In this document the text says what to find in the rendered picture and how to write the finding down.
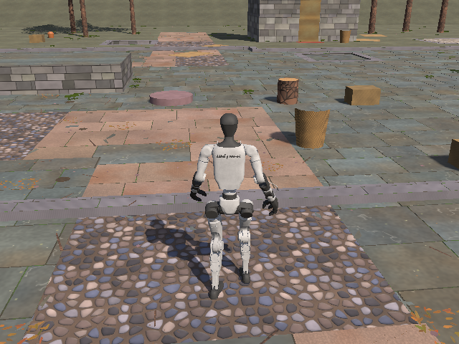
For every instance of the robot head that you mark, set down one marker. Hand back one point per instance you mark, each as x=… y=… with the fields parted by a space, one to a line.
x=228 y=124

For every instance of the right robot forearm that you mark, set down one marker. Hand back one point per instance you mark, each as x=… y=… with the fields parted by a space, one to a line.
x=266 y=189

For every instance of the right robot hand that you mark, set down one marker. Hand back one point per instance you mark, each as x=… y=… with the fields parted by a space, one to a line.
x=273 y=204

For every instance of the robot left upper arm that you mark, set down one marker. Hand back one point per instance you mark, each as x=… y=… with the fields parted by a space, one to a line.
x=203 y=161

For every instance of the left robot forearm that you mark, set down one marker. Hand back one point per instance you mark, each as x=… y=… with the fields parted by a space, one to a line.
x=195 y=185

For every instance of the robot right upper arm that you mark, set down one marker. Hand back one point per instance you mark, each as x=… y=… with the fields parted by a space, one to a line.
x=252 y=152

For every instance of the left robot hand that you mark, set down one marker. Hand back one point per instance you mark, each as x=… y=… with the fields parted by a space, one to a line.
x=193 y=195

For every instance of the robot left shin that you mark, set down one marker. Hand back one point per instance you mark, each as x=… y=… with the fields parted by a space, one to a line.
x=215 y=266

